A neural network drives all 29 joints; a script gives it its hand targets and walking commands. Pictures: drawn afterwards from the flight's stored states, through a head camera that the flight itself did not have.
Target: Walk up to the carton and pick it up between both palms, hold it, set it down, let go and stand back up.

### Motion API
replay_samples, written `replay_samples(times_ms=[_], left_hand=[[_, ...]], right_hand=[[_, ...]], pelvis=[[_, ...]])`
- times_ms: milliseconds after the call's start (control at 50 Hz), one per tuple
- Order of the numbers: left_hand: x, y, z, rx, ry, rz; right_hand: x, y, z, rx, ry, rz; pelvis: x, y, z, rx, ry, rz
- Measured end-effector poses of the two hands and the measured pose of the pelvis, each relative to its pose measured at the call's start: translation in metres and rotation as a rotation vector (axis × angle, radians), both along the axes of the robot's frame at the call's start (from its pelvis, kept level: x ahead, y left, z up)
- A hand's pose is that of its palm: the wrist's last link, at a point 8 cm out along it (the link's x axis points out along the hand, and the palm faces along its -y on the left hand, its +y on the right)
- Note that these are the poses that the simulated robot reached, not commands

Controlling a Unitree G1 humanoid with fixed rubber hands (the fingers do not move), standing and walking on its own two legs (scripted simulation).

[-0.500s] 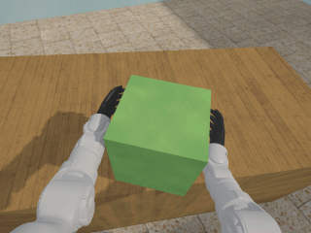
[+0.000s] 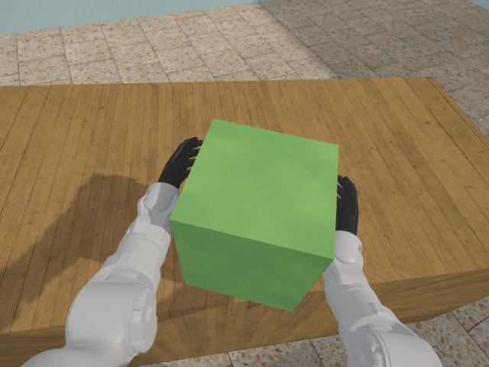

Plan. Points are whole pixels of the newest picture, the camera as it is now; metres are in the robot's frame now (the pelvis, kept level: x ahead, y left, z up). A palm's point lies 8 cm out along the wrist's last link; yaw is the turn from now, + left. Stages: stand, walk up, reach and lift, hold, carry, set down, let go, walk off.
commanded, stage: reach and lift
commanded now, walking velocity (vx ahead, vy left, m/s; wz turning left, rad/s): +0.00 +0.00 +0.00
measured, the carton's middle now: (255, 220) +0.36 -0.02 +0.01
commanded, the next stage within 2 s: none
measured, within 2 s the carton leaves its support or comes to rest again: leaves its support in 0.36 s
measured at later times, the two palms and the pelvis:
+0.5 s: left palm (176, 176) +0.41 +0.11 +0.07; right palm (353, 226) +0.33 -0.18 +0.04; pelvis -0.01 +0.00 +0.00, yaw +0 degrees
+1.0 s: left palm (173, 168) +0.40 +0.11 +0.10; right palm (361, 207) +0.34 -0.18 +0.08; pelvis -0.01 -0.01 +0.00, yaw +0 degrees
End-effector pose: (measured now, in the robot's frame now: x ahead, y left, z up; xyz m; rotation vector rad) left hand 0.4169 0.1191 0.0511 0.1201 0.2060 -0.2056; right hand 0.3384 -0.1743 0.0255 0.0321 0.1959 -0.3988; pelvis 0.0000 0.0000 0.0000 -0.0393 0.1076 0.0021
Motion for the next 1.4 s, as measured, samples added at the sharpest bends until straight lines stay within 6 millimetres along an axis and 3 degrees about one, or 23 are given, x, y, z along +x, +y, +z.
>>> replay_samples(times_ms=[280, 500, 640, 820, 1020, 1140, 1300, 1400], left_hand=[[-0.001, -0.001, 0.003, 0.014, -0.023, -0.007], [-0.01, -0.008, 0.022, 0.025, -0.146, -0.015], [-0.017, -0.01, 0.018, 0.047, -0.129, -0.006], [-0.014, -0.009, 0.017, 0.052, -0.113, 0.029], [-0.018, -0.007, 0.054, 0.039, -0.186, 0.079], [-0.03, -0.005, 0.065, 0.054, -0.12, 0.106], [-0.042, -0.009, 0.117, 0.041, -0.173, 0.131], [-0.049, -0.01, 0.129, 0.076, -0.113, 0.159]], right_hand=[[-0.003, 0.0, 0.001, -0.004, -0.021, -0.007], [-0.013, -0.007, 0.017, -0.01, -0.14, -0.017], [-0.017, -0.009, 0.014, -0.001, -0.119, -0.006], [-0.008, -0.01, 0.02, 0.002, -0.101, 0.019], [0.001, -0.01, 0.057, 0.003, -0.175, 0.054], [-0.004, -0.009, 0.066, 0.015, -0.109, 0.083], [-0.009, -0.013, 0.105, 0.01, -0.162, 0.105], [-0.011, -0.013, 0.106, 0.027, -0.1, 0.134]], pelvis=[[-0.001, 0.0, 0.0, -0.001, -0.001, 0.0], [-0.007, -0.005, 0.0, -0.003, -0.01, -0.003], [-0.011, -0.008, 0.001, -0.001, -0.013, -0.004], [-0.009, -0.009, 0.001, 0.0, -0.009, -0.004], [-0.009, -0.008, 0.001, 0.0, -0.027, -0.004], [-0.01, -0.009, 0.003, 0.001, -0.096, 0.001], [-0.018, -0.009, 0.004, 0.009, -0.166, 0.007], [-0.021, -0.012, 0.005, 0.019, -0.204, 0.01]])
